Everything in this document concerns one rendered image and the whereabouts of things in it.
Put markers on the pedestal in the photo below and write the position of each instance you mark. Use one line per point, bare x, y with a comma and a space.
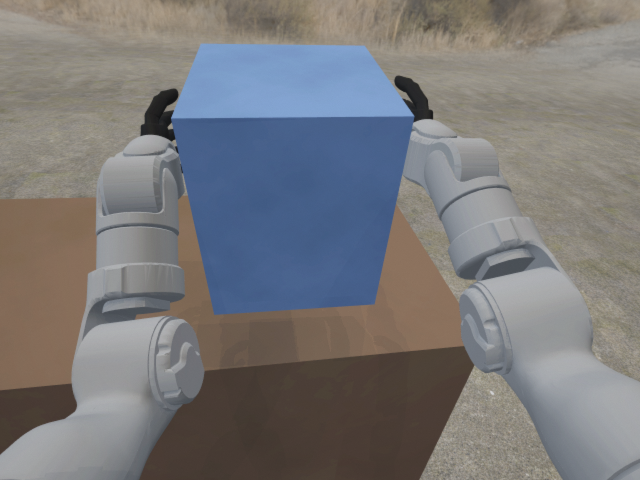
339, 393

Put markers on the left robot forearm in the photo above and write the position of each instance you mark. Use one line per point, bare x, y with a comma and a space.
137, 225

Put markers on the carton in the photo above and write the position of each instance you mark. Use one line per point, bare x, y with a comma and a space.
292, 157

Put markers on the right robot forearm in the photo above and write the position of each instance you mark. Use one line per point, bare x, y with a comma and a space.
488, 235

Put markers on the left robot hand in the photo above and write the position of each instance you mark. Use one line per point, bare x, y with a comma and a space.
156, 120

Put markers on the robot right upper arm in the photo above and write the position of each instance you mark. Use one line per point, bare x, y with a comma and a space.
531, 328

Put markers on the right robot hand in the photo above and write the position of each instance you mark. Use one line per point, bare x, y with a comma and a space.
419, 107

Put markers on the robot left upper arm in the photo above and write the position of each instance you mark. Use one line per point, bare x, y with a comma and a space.
129, 380

